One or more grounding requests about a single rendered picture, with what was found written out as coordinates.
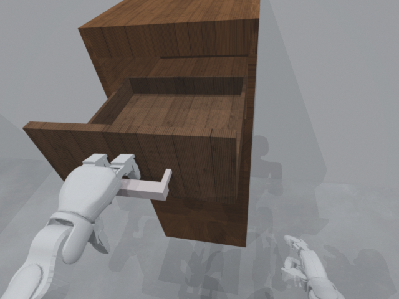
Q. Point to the left robot hand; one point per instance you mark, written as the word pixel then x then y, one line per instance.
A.
pixel 90 188

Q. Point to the cabinet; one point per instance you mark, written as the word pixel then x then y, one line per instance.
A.
pixel 184 38

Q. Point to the drawer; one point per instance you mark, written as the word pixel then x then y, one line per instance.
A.
pixel 192 125

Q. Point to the right robot hand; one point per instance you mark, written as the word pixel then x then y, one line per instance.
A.
pixel 298 273

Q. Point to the handle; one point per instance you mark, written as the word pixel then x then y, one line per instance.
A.
pixel 146 189

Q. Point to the robot left forearm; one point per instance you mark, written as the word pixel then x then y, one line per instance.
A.
pixel 54 252

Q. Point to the robot right forearm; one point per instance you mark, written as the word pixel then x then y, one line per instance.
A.
pixel 322 288

